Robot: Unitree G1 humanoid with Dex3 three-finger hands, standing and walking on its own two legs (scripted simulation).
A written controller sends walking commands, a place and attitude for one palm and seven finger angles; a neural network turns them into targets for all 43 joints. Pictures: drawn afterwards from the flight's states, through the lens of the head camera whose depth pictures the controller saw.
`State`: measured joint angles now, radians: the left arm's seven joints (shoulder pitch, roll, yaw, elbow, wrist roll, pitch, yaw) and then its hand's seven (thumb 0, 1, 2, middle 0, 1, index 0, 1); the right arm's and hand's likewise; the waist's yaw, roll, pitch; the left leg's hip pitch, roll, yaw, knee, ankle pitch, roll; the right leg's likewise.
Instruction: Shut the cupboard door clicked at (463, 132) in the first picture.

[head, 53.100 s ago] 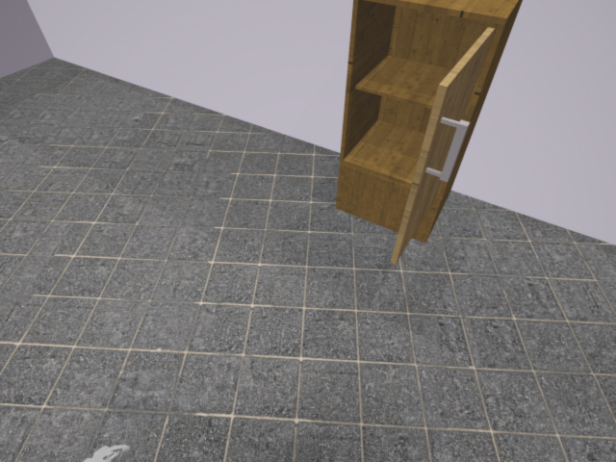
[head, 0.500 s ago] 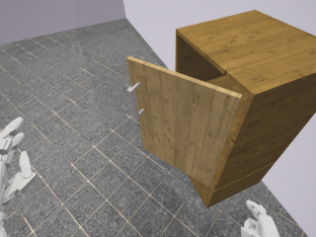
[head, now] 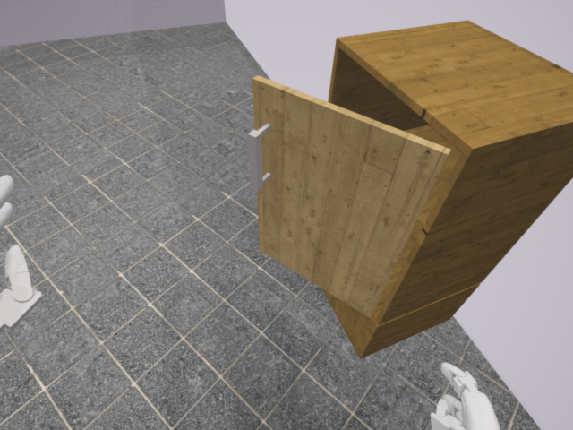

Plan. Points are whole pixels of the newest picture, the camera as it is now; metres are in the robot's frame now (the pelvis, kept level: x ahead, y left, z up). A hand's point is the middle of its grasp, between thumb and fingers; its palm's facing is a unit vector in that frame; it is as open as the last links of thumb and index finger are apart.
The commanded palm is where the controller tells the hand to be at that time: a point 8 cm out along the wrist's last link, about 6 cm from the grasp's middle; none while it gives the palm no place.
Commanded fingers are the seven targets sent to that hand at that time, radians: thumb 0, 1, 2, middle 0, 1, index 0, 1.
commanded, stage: step back with the hand held close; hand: left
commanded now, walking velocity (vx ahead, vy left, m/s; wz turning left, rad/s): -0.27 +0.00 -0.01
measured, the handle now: (261, 158) +0.68 +0.10 -0.03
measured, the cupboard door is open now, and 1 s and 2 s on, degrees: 32 32 32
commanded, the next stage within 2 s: stop stepping back and stand still in 0.56 s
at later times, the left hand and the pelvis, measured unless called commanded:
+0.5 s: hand out of the picture +0.10 +0.26 +0.18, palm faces +0.47 -0.76 -0.45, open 7.4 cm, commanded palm +0.04 +0.29 +0.19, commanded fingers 0.00 0.90 0.90 -0.20 -0.30 -0.20 -0.30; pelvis -0.08 -0.01 +0.00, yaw +4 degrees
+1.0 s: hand out of the picture +0.03 +0.24 +0.18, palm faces +0.33 -0.82 -0.47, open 7.4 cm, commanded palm -0.04 +0.29 +0.19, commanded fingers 0.00 0.90 0.90 -0.20 -0.30 -0.20 -0.30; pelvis -0.19 -0.01 +0.00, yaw -2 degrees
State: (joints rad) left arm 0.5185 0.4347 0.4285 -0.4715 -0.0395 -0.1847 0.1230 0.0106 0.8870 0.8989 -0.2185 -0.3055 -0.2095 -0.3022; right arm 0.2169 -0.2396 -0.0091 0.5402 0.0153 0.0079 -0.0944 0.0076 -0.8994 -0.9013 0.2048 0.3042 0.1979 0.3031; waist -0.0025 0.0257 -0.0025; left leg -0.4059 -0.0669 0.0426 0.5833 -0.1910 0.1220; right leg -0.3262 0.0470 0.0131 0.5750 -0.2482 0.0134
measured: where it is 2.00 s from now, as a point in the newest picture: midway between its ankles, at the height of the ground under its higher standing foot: outside the picture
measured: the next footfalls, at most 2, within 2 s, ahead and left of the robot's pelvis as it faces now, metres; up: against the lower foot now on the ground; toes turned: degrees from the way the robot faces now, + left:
left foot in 0.56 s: -0.06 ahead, +0.10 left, +0.00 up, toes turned +1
right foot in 0.86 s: -0.20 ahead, -0.10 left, +0.00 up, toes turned -4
